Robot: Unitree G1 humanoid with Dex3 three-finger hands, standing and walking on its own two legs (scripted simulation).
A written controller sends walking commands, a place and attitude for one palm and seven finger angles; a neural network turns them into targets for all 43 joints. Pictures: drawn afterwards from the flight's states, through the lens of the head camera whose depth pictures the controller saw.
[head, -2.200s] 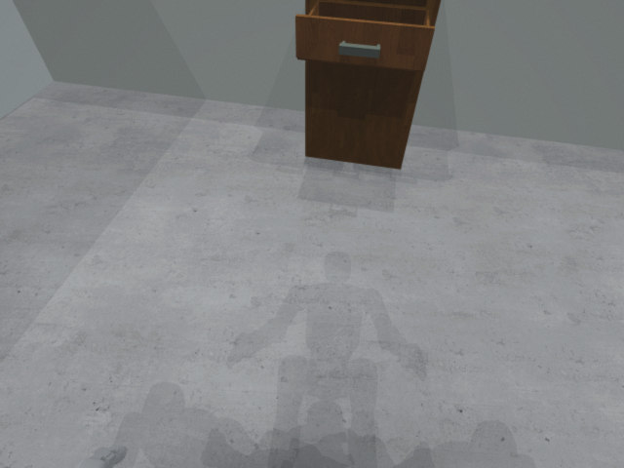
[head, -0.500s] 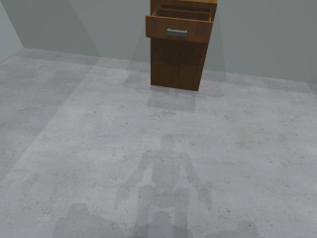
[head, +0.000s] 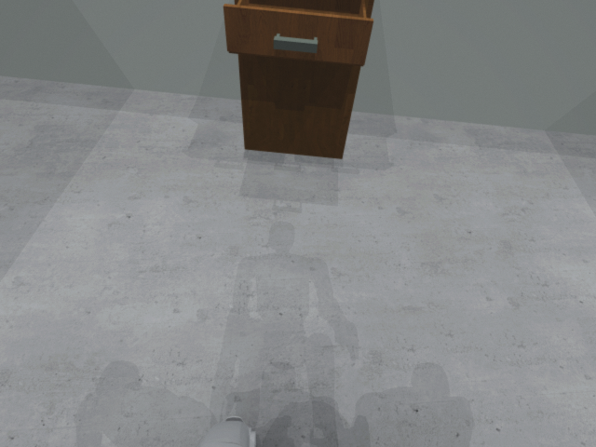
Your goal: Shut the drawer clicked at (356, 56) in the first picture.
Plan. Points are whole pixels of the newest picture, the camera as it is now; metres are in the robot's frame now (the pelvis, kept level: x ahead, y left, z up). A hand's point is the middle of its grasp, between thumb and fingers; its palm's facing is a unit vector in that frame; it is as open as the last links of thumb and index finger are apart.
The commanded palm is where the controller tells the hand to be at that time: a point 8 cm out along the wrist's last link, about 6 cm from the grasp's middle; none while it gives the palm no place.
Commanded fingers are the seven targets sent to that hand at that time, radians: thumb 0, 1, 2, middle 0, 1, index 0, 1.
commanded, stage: walk to a spot facing it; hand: left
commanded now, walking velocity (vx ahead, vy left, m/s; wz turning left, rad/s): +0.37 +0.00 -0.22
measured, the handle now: (296, 41) +1.24 +0.13 -0.05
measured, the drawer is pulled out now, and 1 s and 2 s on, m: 0.28 0.28 0.28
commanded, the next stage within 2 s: turn to face it in 1.24 s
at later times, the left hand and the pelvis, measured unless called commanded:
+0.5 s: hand (229, 304) +0.37 +0.16 -0.15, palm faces -0.20 -0.96 -0.21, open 7.4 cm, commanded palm none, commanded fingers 0.00 0.90 0.90 -0.20 -0.30 -0.20 -0.30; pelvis +0.20 +0.00 +0.00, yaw -10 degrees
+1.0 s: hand (221, 283) +0.43 +0.19 -0.18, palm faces -0.14 -0.98 -0.15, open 7.4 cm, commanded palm none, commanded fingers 0.00 0.90 0.90 -0.20 -0.30 -0.20 -0.30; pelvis +0.42 +0.01 +0.00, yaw -13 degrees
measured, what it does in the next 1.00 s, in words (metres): walks ahead: left foot, then right foot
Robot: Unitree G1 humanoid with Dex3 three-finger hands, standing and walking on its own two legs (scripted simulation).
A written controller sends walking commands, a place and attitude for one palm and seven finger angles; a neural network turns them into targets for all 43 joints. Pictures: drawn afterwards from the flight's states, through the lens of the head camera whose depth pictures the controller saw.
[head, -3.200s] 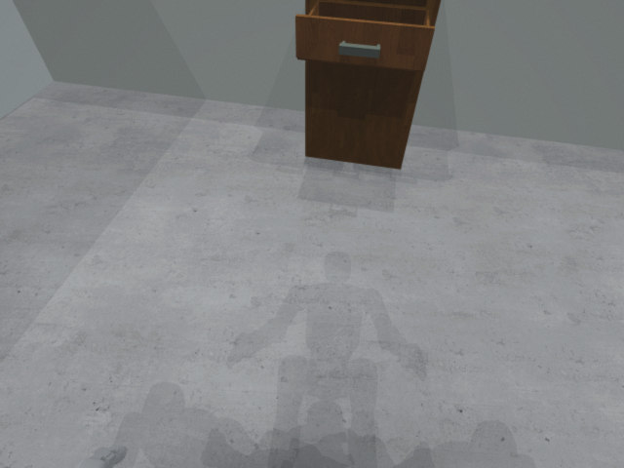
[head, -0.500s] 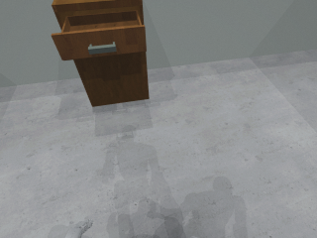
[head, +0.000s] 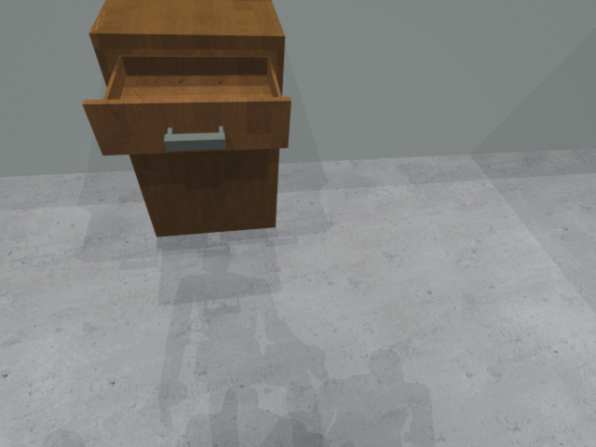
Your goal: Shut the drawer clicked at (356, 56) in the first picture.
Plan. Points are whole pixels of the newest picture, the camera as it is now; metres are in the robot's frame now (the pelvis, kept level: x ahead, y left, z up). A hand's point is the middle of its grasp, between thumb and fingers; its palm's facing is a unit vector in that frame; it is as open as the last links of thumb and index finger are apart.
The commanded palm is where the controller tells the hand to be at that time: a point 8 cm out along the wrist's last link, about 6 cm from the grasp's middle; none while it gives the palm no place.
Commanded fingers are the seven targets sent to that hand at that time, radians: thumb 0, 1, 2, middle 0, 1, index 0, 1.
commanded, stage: walk to a spot facing it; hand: left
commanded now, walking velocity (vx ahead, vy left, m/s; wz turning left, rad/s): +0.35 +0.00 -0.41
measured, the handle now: (195, 136) +0.77 +0.30 -0.05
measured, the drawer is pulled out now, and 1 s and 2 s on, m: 0.28 0.28 0.28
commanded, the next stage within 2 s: turn to face it in 0.24 s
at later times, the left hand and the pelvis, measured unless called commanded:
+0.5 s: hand (254, 329) +0.35 +0.09 -0.16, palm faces -0.14 -0.96 -0.22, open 7.4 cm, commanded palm none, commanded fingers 0.00 0.90 0.90 -0.20 -0.30 -0.20 -0.30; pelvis +0.20 -0.07 -0.01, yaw -8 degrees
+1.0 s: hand (205, 371) +0.27 +0.17 -0.18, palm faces +0.18 -0.96 -0.22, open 7.4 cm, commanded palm none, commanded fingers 0.00 0.90 0.90 -0.20 -0.30 -0.20 -0.30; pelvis +0.26 -0.04 +0.00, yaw +6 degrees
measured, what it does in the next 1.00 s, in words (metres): walks ahead: right foot, then left foot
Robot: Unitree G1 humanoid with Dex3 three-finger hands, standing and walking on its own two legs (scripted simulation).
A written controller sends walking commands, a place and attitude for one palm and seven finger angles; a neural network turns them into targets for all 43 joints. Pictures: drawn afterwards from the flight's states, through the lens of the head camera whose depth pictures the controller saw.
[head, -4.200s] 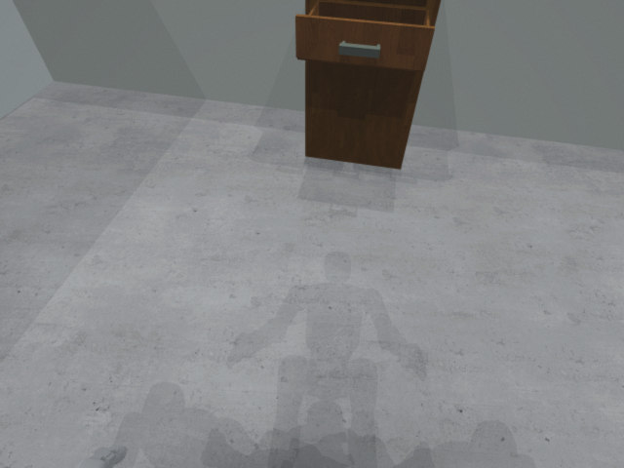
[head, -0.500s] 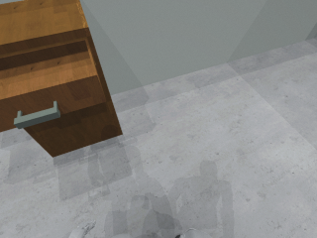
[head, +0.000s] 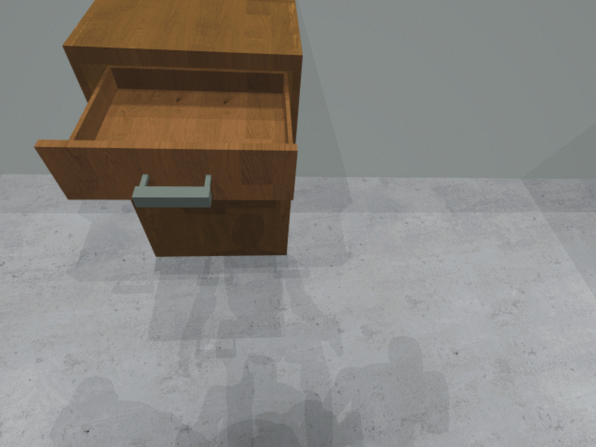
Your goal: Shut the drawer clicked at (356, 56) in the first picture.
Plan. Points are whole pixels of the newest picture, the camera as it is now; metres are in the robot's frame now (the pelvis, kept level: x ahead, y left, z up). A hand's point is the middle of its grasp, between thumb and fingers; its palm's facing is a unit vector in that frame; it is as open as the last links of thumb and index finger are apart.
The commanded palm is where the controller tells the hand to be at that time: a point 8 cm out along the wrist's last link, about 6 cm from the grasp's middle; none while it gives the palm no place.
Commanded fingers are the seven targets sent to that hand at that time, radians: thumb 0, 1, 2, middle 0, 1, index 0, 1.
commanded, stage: turn to face it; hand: left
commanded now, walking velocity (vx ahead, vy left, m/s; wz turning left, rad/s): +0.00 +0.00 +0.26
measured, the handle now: (175, 188) +0.54 +0.28 -0.05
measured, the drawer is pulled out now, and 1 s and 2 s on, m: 0.28 0.28 0.28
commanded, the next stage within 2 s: take the last steps up to it in 0.14 s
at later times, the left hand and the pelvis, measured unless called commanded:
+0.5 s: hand out of the picture -0.01 +0.14 -0.15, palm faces +0.21 -0.95 -0.22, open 7.3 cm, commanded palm none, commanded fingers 0.00 0.90 0.90 -0.20 -0.30 -0.20 -0.30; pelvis +0.00 -0.04 +0.01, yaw +9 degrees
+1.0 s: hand out of the picture +0.11 +0.22 -0.16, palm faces +0.21 -0.96 -0.18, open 7.4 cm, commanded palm none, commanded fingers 0.00 0.90 0.90 -0.20 -0.30 -0.20 -0.30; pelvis +0.10 +0.03 +0.01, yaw +10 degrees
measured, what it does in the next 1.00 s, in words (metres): walks ahead: right foot, then left foot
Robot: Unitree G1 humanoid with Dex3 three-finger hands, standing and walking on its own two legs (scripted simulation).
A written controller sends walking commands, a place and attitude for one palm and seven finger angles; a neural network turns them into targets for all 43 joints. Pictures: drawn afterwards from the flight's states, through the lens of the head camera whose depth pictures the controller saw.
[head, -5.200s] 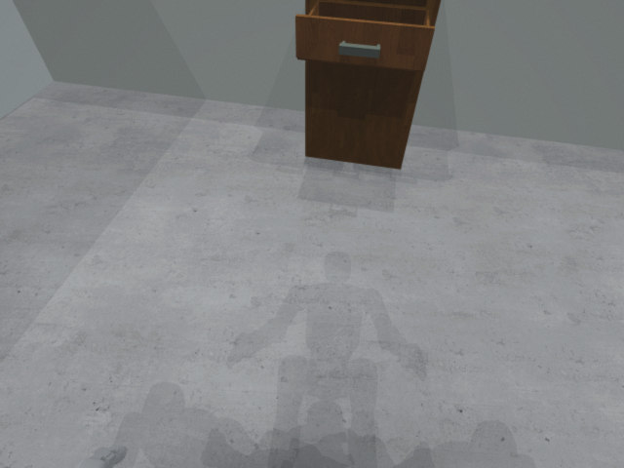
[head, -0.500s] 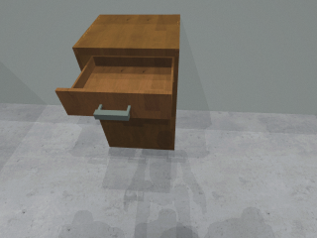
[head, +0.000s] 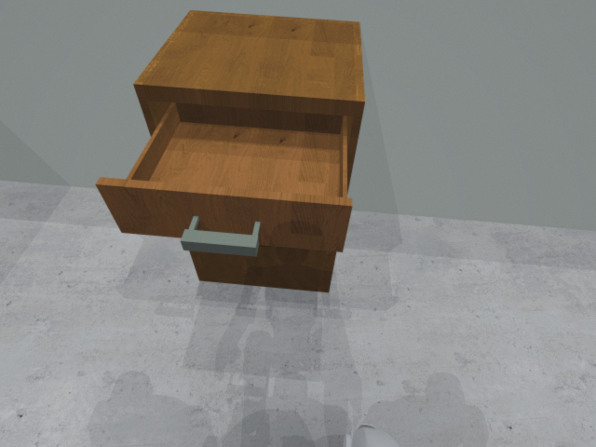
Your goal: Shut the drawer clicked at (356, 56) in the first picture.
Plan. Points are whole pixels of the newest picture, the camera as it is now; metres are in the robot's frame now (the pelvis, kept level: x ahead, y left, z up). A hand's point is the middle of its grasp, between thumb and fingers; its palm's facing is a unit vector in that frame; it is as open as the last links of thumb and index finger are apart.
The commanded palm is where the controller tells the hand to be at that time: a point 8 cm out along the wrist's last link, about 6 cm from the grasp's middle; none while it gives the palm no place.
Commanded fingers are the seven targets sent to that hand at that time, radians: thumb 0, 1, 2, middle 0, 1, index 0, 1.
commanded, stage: take the last steps up to it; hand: left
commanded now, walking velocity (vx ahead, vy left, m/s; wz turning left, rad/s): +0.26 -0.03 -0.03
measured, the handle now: (223, 233) +0.48 +0.17 -0.06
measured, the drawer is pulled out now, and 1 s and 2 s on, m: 0.28 0.28 0.28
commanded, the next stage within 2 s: come to a stop and stand still in 0.32 s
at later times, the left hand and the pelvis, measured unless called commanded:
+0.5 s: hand (213, 431) +0.17 +0.14 -0.17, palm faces +0.07 -0.97 -0.21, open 7.3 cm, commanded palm none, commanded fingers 0.00 0.90 0.90 -0.20 -0.30 -0.20 -0.30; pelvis +0.15 -0.04 +0.00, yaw +0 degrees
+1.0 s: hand (209, 443) +0.16 +0.14 -0.18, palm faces +0.02 -0.96 -0.28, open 7.4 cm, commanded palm none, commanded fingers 0.00 0.90 0.90 -0.20 -0.30 -0.20 -0.30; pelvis +0.14 -0.05 -0.01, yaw -2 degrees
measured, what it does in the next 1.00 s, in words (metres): walks ahead: right foot, then left foot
